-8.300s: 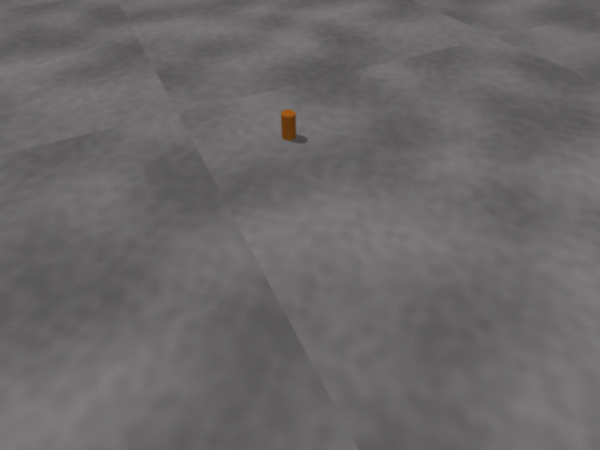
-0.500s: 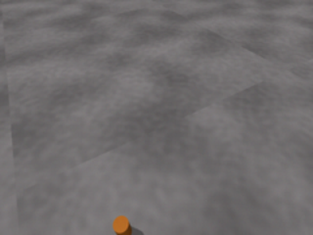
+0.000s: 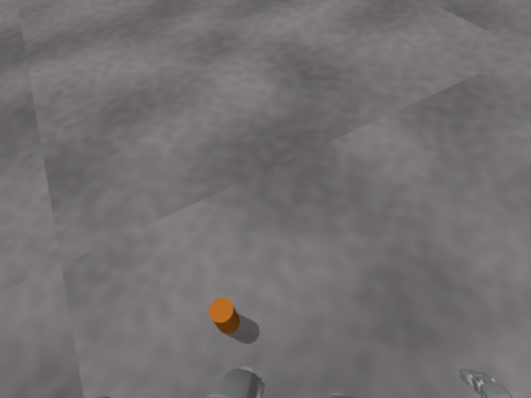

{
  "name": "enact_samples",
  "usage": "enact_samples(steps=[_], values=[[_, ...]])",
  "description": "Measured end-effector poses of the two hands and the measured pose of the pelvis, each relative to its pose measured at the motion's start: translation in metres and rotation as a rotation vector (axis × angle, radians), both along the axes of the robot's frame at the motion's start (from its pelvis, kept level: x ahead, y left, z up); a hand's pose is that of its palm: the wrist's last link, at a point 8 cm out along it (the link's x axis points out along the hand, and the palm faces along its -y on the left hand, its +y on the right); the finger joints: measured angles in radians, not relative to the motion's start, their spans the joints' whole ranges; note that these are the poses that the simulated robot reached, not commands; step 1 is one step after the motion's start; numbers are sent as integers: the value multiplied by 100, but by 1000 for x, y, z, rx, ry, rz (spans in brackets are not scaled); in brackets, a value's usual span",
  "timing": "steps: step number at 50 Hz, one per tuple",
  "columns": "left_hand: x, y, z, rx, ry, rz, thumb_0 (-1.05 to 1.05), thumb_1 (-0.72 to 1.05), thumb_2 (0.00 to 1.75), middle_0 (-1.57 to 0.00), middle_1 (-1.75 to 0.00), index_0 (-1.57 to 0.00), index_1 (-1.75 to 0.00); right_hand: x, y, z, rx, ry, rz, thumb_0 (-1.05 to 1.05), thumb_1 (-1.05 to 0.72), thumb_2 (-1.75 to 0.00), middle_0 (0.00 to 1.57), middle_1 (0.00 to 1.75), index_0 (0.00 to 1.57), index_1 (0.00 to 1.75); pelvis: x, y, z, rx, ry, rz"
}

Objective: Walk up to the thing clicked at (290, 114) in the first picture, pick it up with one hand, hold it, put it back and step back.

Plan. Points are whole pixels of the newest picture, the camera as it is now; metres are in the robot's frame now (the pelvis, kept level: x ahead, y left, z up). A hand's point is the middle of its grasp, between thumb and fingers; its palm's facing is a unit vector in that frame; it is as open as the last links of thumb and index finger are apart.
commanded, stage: walk up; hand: left
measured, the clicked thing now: (225, 316) +0.43 +0.22 -0.68
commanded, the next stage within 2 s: stand in 1.60 s
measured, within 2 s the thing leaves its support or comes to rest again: neither
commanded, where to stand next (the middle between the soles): +0.10 +0.03 m, yaw +0 degrees
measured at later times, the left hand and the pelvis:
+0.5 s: hand out of the picture +0.08 +0.30 -0.15, palm faces -0.01 -0.91 -0.42, open 7.4 cm; pelvis +0.04 +0.01 -0.01, yaw +1 degrees
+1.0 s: hand out of the picture +0.09 +0.31 -0.17, palm faces -0.06 -0.94 -0.34, open 7.4 cm; pelvis -0.01 +0.04 -0.01, yaw -1 degrees
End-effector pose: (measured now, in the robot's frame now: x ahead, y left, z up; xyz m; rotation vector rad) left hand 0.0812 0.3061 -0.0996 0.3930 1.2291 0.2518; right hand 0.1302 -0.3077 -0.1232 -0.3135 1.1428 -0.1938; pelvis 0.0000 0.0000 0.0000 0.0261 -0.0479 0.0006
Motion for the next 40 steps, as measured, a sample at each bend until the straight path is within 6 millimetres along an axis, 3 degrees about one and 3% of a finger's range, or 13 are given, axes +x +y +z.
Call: enact_samples(steps=[5, 10, 16, 21, 25, 28, 32, 36, 40], values=[[-27, 6, 8, -36, -49, 23, 1, 90, 90, -21, -30, -20, -30, -48, 8, 7, 15, 100, 43, 0, -91, -89, 20, 30, 20, 30, -2, 6, 7, 2, 10, 47], [-53, 30, -1, -51, -37, 52, 1, 90, 90, -21, -30, -20, -30, -80, 14, 18, -33, 116, 33, 0, -90, -89, 20, 30, 20, 30, -1, 21, 5, 3, -2, 67], [-52, 40, 0, -70, 2, 36, 1, 90, 90, -20, -30, -20, -30, -106, 15, 38, -59, 101, -16, 0, -90, -89, 21, 30, 20, 30, 9, 23, 13, -5, -21, 62], [-30, 38, 1, -60, 7, 6, 1, 90, 90, -20, -30, -20, -30, -96, 7, 36, -71, 105, -31, 0, -90, -89, 21, 30, 20, 30, 24, 21, 11, -10, -26, 32], [-4, 32, -6, -6, -24, 6, 1, 90, 90, -20, -30, -20, -30, -66, 1, 11, -47, 96, -41, 0, -90, -89, 20, 30, 20, 30, 35, 14, -6, -7, -28, 18], [11, 25, -8, 12, -61, -2, 1, 90, 90, -20, -30, -20, -30, -40, 7, -7, -27, 77, -32, 0, -90, -90, 20, 30, 20, 30, 30, 15, -14, -36, -34, 13], [27, 22, -4, 14, -115, -33, 1, 90, 90, -21, -30, -20, -30, -19, 23, -14, 3, 39, -1, 0, -91, -89, 20, 30, 20, 30, 18, 22, -15, -28, -23, 21], [43, 30, -6, 7, -166, -55, 1, 90, 90, -21, -30, -20, -30, -23, 37, -15, 1, 34, 30, 0, -91, -89, 20, 30, 20, 30, 10, 32, -19, -20, -7, 38], [50, 46, -22, -27, -204, -40, 1, 90, 90, -21, -30, -20, -30, -48, 44, -14, -55, 64, 42, 0, -91, -89, 21, 30, 20, 30, -3, 44, -29, 4, -9, 29]])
